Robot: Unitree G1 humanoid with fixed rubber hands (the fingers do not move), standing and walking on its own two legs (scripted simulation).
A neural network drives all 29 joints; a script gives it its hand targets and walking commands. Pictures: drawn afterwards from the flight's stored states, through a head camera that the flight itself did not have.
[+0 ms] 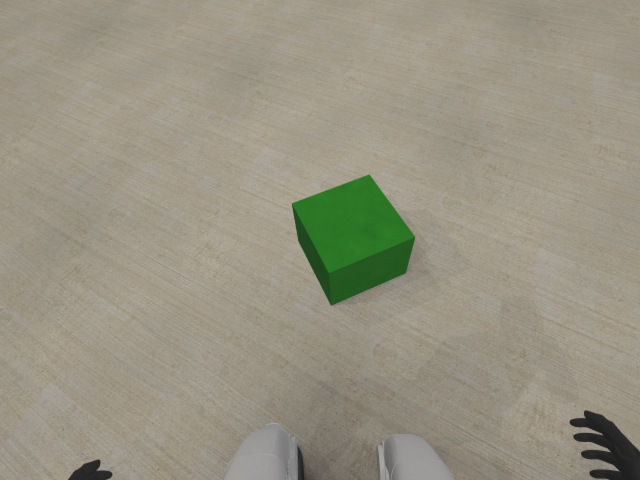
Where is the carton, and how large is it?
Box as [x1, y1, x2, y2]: [292, 174, 414, 305]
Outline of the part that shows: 369,174 292,203 298,241 331,305 404,273 406,270 414,236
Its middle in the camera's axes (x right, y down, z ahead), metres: +0.11 +0.00 +1.31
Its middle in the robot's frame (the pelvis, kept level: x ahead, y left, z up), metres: +0.85 -0.03 -0.62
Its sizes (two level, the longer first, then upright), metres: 0.294 0.290 0.223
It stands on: the floor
